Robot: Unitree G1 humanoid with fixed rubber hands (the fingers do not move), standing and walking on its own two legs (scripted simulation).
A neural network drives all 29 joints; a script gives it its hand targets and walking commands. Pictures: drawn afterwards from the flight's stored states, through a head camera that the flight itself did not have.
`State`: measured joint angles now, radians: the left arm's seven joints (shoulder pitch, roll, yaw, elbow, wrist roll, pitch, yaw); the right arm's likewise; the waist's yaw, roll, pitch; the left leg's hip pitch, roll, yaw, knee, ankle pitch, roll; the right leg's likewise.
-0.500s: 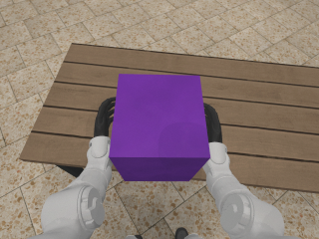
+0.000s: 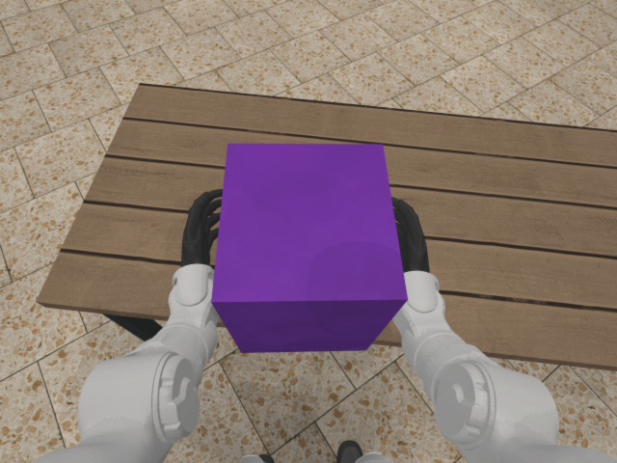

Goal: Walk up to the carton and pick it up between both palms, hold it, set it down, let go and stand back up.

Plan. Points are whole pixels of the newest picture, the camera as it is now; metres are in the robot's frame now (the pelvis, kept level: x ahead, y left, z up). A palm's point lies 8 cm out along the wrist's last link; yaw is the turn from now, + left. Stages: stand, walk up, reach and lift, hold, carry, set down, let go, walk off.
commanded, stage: reach and lift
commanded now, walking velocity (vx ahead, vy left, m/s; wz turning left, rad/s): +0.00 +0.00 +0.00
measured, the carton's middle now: (304, 259) +0.40 +0.01 -0.04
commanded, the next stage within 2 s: none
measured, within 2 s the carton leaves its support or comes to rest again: leaves its support in 0.14 s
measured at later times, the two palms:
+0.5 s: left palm (187, 218) +0.41 +0.16 +0.06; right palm (426, 233) +0.39 -0.13 +0.05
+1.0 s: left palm (179, 189) +0.40 +0.15 +0.13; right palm (459, 210) +0.38 -0.14 +0.12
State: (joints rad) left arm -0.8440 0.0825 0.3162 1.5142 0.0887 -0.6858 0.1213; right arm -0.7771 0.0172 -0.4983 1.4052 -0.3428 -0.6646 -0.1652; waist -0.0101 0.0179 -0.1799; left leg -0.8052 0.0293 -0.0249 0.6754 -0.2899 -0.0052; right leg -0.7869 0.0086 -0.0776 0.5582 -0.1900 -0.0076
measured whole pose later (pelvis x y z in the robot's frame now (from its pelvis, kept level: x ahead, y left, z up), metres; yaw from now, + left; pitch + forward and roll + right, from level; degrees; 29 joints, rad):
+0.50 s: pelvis +0.01 +0.00 +0.01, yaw +1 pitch +14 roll -2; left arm -0.79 0.09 0.10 1.41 -0.10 -0.49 0.14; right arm -0.67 0.00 -0.12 1.17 0.00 -0.37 -0.19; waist -0.04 0.07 -0.20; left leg -0.56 0.02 -0.04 0.64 -0.32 0.00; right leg -0.54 0.00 -0.09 0.52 -0.22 0.00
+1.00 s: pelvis +0.01 +0.00 +0.03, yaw +1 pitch +2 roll -1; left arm -0.66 0.01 0.24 0.89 0.11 -0.03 0.13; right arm -0.59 0.00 -0.11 0.83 0.05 -0.02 -0.17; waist -0.04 0.01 -0.08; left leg -0.20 0.01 0.00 0.39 -0.22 0.00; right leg -0.19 0.00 -0.06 0.29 -0.13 0.01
